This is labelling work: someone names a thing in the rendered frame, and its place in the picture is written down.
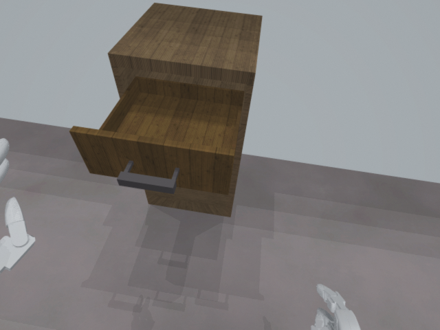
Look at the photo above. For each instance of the robot left hand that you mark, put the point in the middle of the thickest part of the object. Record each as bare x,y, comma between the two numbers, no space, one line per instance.
15,247

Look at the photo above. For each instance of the cabinet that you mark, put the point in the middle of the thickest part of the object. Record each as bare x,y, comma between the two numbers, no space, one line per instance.
197,46

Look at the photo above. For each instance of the drawer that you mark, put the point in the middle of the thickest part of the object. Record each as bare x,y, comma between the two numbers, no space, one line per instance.
161,125

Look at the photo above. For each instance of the robot right hand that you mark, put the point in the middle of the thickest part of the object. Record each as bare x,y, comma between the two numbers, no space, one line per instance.
343,319

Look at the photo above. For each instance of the handle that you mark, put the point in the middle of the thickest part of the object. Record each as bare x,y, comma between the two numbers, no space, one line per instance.
147,182

